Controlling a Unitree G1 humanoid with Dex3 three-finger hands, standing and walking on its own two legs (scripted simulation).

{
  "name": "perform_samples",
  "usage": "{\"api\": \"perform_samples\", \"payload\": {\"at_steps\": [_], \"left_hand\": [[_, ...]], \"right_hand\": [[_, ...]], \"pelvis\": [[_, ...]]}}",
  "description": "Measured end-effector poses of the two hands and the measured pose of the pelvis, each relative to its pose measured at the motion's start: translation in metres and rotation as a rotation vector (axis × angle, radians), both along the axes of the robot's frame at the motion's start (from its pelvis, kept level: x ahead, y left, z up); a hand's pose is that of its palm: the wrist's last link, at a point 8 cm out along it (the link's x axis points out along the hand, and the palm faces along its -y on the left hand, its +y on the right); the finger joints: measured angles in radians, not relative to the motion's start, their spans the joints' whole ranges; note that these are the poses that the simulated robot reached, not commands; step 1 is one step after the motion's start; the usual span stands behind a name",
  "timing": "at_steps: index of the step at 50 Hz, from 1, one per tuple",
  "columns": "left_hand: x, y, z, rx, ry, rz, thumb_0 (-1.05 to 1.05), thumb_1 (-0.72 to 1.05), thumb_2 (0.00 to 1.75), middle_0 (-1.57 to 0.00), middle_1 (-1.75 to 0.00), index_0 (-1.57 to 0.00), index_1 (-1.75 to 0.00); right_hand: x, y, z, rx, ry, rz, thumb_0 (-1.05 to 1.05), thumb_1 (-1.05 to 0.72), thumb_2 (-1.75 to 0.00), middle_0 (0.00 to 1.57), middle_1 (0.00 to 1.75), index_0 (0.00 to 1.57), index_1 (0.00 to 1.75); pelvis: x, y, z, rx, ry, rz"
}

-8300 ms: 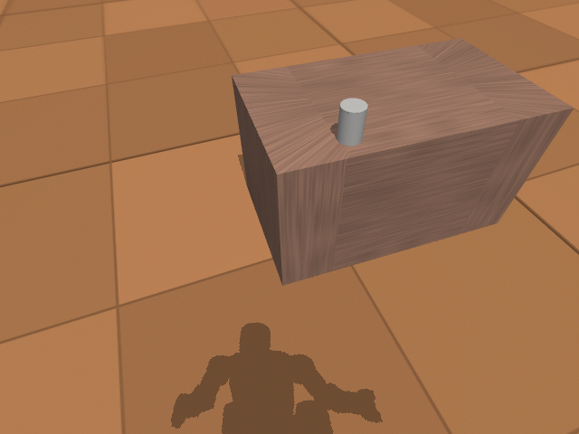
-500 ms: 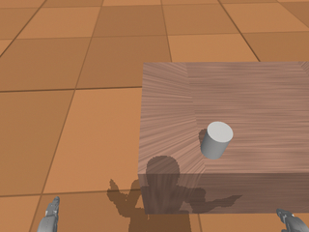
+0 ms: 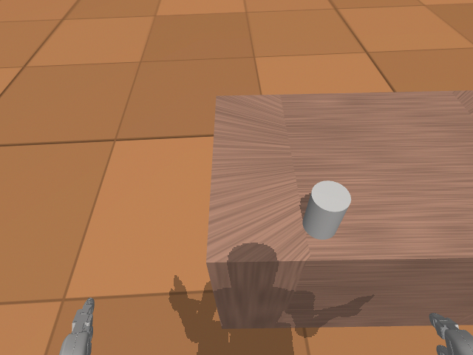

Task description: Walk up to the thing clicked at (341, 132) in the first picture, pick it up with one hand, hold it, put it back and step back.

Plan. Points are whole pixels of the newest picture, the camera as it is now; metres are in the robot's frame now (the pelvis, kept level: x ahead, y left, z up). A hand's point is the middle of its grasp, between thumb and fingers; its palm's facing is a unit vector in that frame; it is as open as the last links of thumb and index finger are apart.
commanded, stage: go down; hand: right
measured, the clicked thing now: (324, 211) +0.44 -0.17 -0.06
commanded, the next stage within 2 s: approach in 1.56 s
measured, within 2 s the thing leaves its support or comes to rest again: neither
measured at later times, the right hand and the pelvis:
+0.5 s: hand (445, 309) +0.22 -0.31 -0.02, palm faces +0.17 +0.95 -0.27, open 17.5 cm; pelvis -0.02 +0.00 +0.00, yaw -1 degrees
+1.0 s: hand (453, 252) +0.30 -0.34 +0.02, palm faces +0.16 +0.98 -0.14, open 17.6 cm; pelvis -0.02 +0.00 +0.00, yaw +1 degrees
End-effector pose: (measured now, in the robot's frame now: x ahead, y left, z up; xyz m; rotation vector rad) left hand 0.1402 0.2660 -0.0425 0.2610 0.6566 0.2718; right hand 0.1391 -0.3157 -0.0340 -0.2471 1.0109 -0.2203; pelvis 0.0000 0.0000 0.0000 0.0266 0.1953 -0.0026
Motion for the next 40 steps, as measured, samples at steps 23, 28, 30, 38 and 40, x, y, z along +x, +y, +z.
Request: {"api": "perform_samples", "payload": {"at_steps": [23,28,30,38,40], "left_hand": [[-0.006,-0.017,0.01,0.025,-0.084,-0.055,-0.01,-0.53,0.05,-0.06,-0.06,-0.06,-0.06],[-0.013,-0.014,0.011,0.022,-0.088,-0.046,-0.01,-0.53,0.05,-0.06,-0.06,-0.06,-0.05],[-0.017,-0.012,0.013,0.024,-0.088,-0.039,-0.01,-0.53,0.05,-0.06,-0.06,-0.06,-0.05],[-0.03,-0.005,0.01,0.036,-0.031,-0.038,-0.01,-0.53,0.06,-0.06,-0.05,-0.06,-0.05],[-0.03,-0.004,0.012,0.041,-0.027,-0.044,-0.01,-0.53,0.06,-0.06,-0.05,-0.06,-0.05]], "right_hand": [[0.039,-0.033,0.033,-0.01,-0.251,-0.021,-0.01,0.55,-0.01,0.06,0.05,0.07,0.05],[0.076,-0.048,0.049,0.024,-0.317,-0.016,-0.01,0.55,-0.02,0.06,0.05,0.07,0.05],[0.088,-0.049,0.053,0.047,-0.325,-0.008,-0.01,0.55,-0.02,0.06,0.05,0.07,0.05],[0.111,-0.052,0.054,0.106,-0.351,0.013,-0.01,0.55,-0.03,0.06,0.06,0.07,0.06],[0.113,-0.056,0.054,0.107,-0.369,0.006,-0.01,0.55,-0.03,0.06,0.06,0.07,0.06]], "pelvis": [[-0.015,0.003,-0.003,0.007,-0.022,-0.014],[-0.015,0.003,-0.001,0.006,-0.024,-0.011],[-0.015,0.003,0.0,0.005,-0.026,-0.007],[-0.017,0.002,0.004,0.002,-0.024,0.012],[-0.018,0.002,0.005,0.001,-0.025,0.013]]}}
